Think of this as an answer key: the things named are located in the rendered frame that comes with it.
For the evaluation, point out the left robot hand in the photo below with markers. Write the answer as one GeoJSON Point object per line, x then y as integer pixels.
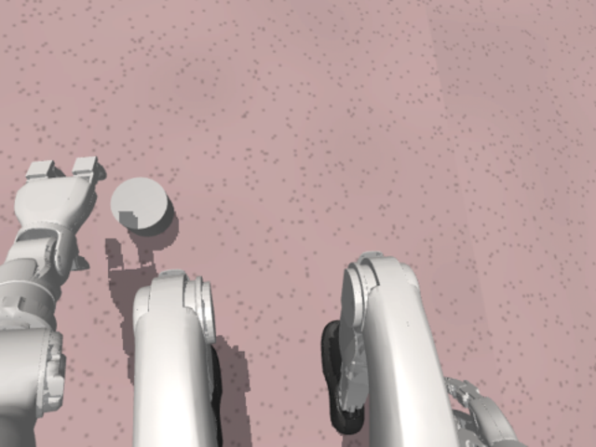
{"type": "Point", "coordinates": [50, 197]}

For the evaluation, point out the left robot arm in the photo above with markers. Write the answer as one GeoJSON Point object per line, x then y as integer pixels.
{"type": "Point", "coordinates": [32, 367]}

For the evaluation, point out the right robot foot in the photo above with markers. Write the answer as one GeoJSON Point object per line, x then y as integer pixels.
{"type": "Point", "coordinates": [345, 422]}

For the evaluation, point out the tin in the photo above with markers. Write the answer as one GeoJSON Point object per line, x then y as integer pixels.
{"type": "Point", "coordinates": [142, 206]}

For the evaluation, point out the right robot hand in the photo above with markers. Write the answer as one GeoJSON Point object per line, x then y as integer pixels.
{"type": "Point", "coordinates": [486, 424]}

